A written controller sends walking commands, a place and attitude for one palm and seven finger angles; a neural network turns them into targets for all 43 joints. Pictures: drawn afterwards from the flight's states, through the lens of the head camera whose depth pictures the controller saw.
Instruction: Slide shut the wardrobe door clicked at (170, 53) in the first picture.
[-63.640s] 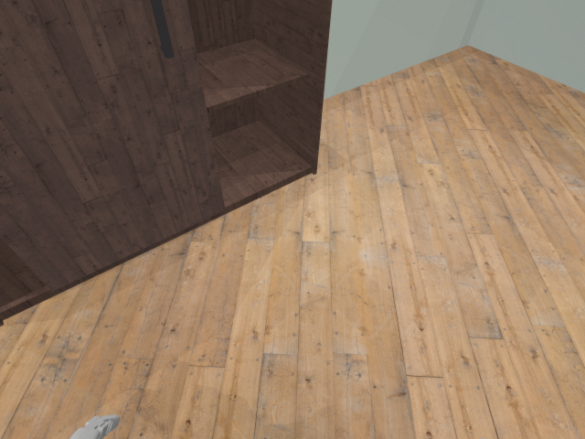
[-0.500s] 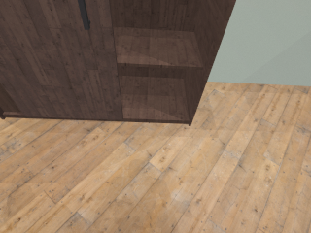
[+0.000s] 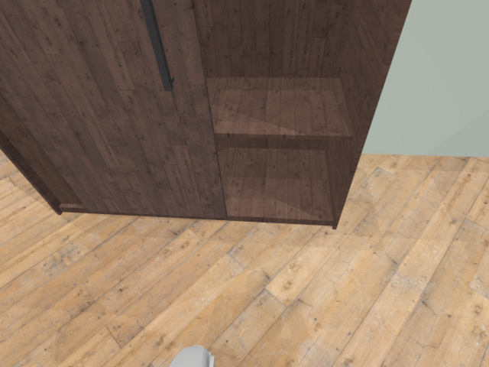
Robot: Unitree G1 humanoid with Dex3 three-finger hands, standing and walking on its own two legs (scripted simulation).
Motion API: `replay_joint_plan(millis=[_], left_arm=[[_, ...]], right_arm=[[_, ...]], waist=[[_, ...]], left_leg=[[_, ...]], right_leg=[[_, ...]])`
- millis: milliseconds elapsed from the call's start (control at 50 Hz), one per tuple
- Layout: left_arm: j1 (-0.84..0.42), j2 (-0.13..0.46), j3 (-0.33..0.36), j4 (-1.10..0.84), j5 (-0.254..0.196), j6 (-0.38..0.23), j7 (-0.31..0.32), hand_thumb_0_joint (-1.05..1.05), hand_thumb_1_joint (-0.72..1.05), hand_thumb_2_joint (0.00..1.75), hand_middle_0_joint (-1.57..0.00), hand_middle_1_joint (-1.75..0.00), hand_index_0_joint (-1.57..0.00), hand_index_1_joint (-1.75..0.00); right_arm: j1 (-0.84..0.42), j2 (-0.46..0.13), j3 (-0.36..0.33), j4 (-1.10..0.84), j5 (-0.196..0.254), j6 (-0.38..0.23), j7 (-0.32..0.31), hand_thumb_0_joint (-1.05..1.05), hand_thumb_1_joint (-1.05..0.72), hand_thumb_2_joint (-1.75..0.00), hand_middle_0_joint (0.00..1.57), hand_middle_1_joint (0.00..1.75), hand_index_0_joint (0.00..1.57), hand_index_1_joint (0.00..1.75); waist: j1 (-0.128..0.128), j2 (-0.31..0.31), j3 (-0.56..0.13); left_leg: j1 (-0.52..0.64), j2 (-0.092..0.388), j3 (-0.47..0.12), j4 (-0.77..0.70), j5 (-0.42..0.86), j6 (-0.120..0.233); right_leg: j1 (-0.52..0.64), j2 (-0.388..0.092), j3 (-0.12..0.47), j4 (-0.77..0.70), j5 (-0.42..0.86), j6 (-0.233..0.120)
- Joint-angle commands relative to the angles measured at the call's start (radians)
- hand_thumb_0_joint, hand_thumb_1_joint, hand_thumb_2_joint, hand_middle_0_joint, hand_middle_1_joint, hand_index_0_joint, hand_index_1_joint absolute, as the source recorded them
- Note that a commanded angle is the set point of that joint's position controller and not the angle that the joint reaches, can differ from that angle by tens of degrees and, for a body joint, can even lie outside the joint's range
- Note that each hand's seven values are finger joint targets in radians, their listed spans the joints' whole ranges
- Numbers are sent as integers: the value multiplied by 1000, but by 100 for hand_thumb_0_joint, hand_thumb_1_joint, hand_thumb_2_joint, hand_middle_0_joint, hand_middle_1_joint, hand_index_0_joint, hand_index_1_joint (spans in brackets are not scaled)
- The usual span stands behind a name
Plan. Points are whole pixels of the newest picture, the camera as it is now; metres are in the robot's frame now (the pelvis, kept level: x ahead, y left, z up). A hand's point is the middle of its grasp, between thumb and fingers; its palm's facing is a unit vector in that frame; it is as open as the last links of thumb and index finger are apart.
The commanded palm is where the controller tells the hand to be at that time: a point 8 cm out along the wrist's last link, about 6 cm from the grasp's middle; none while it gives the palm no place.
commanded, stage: take the last steps up to it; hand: left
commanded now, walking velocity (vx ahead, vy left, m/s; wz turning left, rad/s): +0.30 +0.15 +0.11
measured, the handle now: (156, 31) +0.88 +0.27 +0.17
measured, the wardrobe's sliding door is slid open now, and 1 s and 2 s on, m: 0.53 0.53 0.53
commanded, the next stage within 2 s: come to a stop and stand still in 0.76 s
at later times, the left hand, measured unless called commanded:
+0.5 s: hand (110, 328) +0.23 +0.31 -0.18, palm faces +0.08 -0.97 -0.24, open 7.4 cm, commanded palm none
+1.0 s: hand (142, 259) +0.39 +0.28 -0.18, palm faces -0.01 -0.98 -0.22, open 7.2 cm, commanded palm none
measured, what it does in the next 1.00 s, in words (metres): walks ahead: left foot, then right foot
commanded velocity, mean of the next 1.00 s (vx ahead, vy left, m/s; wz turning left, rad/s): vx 0.16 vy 0.06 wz -0.04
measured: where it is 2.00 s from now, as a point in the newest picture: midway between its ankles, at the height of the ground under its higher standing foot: (238, 348)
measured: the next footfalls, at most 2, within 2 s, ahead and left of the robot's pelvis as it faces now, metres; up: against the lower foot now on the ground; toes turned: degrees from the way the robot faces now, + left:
left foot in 0.26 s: +0.22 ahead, +0.21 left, +0.00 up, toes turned +8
right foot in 0.70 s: +0.37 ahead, -0.01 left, +0.00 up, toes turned -5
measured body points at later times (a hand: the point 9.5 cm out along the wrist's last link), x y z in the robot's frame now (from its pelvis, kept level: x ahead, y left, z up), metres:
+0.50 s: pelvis +0.18 +0.11 -0.02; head +0.20 +0.10 +0.43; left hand +0.23 +0.36 -0.16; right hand +0.23 -0.13 -0.17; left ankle +0.18 +0.20 -0.75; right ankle +0.20 +0.00 -0.68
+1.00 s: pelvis +0.36 +0.10 -0.01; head +0.39 +0.10 +0.44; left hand +0.39 +0.34 -0.16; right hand +0.39 -0.14 -0.16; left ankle +0.43 +0.25 -0.72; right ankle +0.33 -0.01 -0.75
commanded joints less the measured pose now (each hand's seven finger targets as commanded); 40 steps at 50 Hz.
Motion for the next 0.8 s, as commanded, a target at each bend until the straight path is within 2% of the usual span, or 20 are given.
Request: replay_joint_plan(millis=[0, 80, 140, 180, 200, 220, 240, 260, 280, 320, 360, 400, 560, 600, 640, 660, 680, 700, 740, 780], left_arm=[[93, 165, 32, -10, -4, -43, 12, 0, 90, 90, -20, -30, -20, -30], [110, 177, 32, 14, 3, -39, 16, 0, 90, 90, -20, -30, -20, -30], [73, 193, 37, 16, 10, -29, 17, 0, 90, 90, -20, -30, -20, -30], [34, 210, 44, 6, 7, -22, 15, 0, 90, 90, -20, -30, -20, -30], [40, 194, 42, 5, 5, -18, 13, 0, 90, 90, -20, -30, -20, -30], [82, 149, 34, -2, -3, -13, 9, 0, 90, 90, -20, -30, -20, -30], [111, 101, 22, -32, -12, -4, 4, 0, 90, 90, -20, -30, -20, -30], [15, 105, 20, -66, -13, 3, 11, 0, 90, 90, -20, -30, -20, -30], [-38, 93, 21, -102, -13, -2, 7, 0, 90, 90, -20, -30, -20, -30], [-74, 103, 25, -81, -3, 12, -5, 0, 90, 90, -20, -30, -20, -30], [-50, 101, 27, -64, 4, 27, -16, 0, 90, 90, -20, -30, -20, -30], [-49, 83, 24, -66, 3, 39, -19, 0, 90, 90, -20, -30, -20, -30], [-207, 112, 28, -151, -3, 38, -32, 0, 90, 90, -20, -30, -20, -30], [-193, 111, 28, -153, -1, 31, -32, 0, 90, 90, -20, -30, -20, -30], [-77, 152, 37, -114, 3, 15, -28, 0, 90, 90, -20, -30, -20, -30], [43, 208, 50, -82, 8, -3, -20, 0, 90, 90, -20, -30, -20, -30], [134, 297, 71, -61, 6, -14, -12, 0, 90, 90, -20, -30, -20, -30], [134, 312, 67, -68, -7, -12, -3, 0, 90, 90, -20, -30, -20, -30], [-40, 248, 57, -104, -6, -10, 13, 0, 90, 90, -20, -30, -20, -30], [-124, 192, 36, -125, -5, -13, 12, 0, 90, 90, -20, -30, -20, -30]], right_arm=[[-105, 5, 12, -73, 9, -32, 4, 0, -90, -90, 20, 30, 20, 30], [-205, 15, 24, -107, 16, -44, 12, 0, -90, -90, 20, 30, 20, 30], [-189, 9, 24, -106, 21, -58, 15, 0, -90, -90, 20, 30, 20, 30], [-55, -17, 16, -67, 16, -70, 5, 0, -90, -90, 20, 30, 20, 30], [80, -59, 7, -22, 10, -78, -4, 0, -90, -90, 20, 30, 20, 30], [229, -156, -17, 14, 0, -87, -19, 0, -90, -90, 20, 30, 20, 30], [301, -258, -39, 25, 1, -83, -34, 0, -90, -90, 20, 30, 20, 30], [279, -250, -38, 23, 11, -69, -48, 0, -90, -90, 20, 30, 20, 30], [200, -231, -30, -4, 7, -65, -47, 0, -90, -90, 20, 30, 20, 30], [51, -117, 1, -46, 5, -77, -56, 0, -90, -90, 20, 30, 20, 30], [27, -67, 20, -51, 3, -90, -61, 0, -90, -90, 20, 30, 20, 30], [34, -65, 19, -41, 5, -99, -65, 0, -90, -90, 20, 30, 20, 30], [47, -94, 13, -30, 1, -93, -51, 0, -90, -90, 20, 30, 20, 30], [47, -106, 13, -20, 1, -87, -48, 0, -90, -90, 20, 30, 20, 30], [49, -90, 20, -13, 10, -80, -42, 0, -90, -90, 20, 30, 20, 30], [51, -60, 24, -16, 19, -88, -37, 0, -90, -90, 20, 30, 20, 30], [68, -20, 29, -43, 25, -97, -31, 0, -90, -90, 20, 30, 20, 30], [42, -70, 23, -49, 17, -90, -36, 0, -90, -90, 20, 30, 20, 30], [10, -62, 16, -37, 19, -85, -41, 0, -90, -90, 20, 30, 20, 30], [20, -29, 32, -19, 11, -74, -39, 0, -90, -90, 20, 30, 20, 30]], waist=[[40, -147, 74], [62, -190, 99], [43, -226, 104], [-24, -206, 55], [-75, -119, -21], [-119, 85, -162], [-115, 369, -235], [-118, 296, -201], [-86, 188, -70], [-36, 234, -10], [0, 144, 43], [17, 71, 39], [14, 55, 84], [28, 27, 77], [79, -73, 38], [125, -177, -15], [126, -380, -67], [121, -258, -70], [54, -125, -12], [5, -59, 3]], left_leg=[[-154, 25, 46, -85, 51, -16], [-105, 34, 92, -298, 31, -2], [57, 17, 107, -426, -16, 35], [272, -34, 148, -533, -11, 58], [465, -51, 137, -593, 1, 69], [702, 100, -27, -605, 69, 118], [837, 309, -379, -695, 140, 206], [772, 340, -426, -807, 57, 240], [595, 352, -386, -842, -142, 269], [416, 288, -278, -879, -229, 219], [298, 247, -206, -918, -160, 208], [316, 240, -159, -938, -84, 226], [372, 252, -56, -927, 1, 238], [379, 237, -18, -858, 35, 216], [309, 151, 67, -647, 86, 154], [205, 56, 128, -406, 33, 108], [2, -77, 186, -99, -342, 60], [-51, -51, 50, 74, -411, 60], [-61, 19, -27, 108, -268, 53], [21, 45, -21, 14, -180, 30]], right_leg=[[74, -204, 100, -163, 306, -76], [93, -233, 64, -129, 397, -95], [33, -251, 56, -92, 400, -85], [-22, -220, 0, 40, 463, -67], [-69, -171, -36, 237, 472, -46], [-208, -71, -84, 507, 196, -12], [-444, 75, -64, 809, -372, 17], [-517, 53, 53, 941, -350, -16], [-542, 14, 49, 974, -310, -40], [-539, -32, 85, 981, -151, -33], [-474, -32, 84, 909, -100, -23], [-472, -30, 76, 823, -64, -7], [-344, 1, 68, 381, 9, -2], [-259, 35, 38, 292, 42, -4], [-37, 76, 24, 170, 86, -14], [115, -33, 205, 76, 57, -58], [242, -287, 622, -80, 171, -184], [201, -356, 725, -130, 173, -257], [55, -317, 600, -144, 98, -249], [-52, -229, 368, -133, 273, -206]])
